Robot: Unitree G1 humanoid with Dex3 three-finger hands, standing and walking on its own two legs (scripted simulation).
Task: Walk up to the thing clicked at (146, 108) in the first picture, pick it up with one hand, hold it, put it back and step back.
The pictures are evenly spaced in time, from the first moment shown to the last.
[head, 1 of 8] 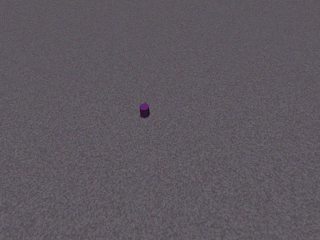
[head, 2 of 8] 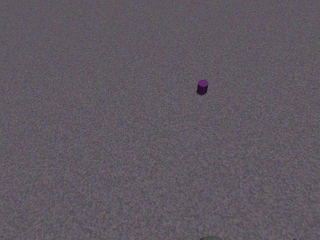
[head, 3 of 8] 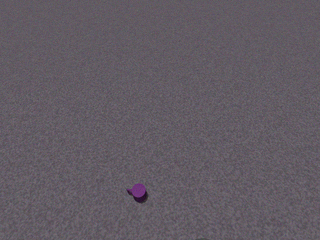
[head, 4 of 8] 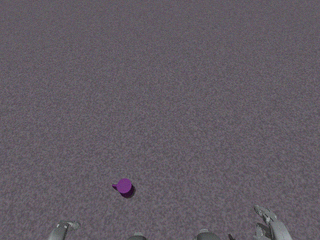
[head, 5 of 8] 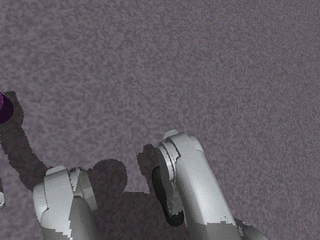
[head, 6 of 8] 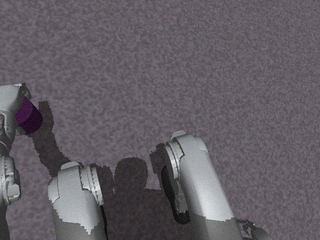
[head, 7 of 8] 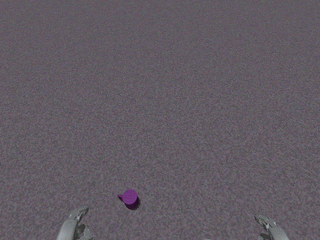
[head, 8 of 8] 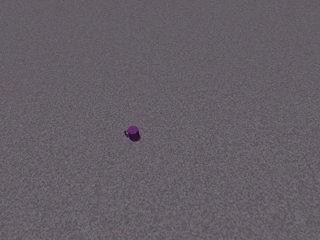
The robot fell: no
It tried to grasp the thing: yes
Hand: left
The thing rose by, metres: 0.64
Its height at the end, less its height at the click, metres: +0.00
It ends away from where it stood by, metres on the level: 0.02
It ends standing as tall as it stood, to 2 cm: yes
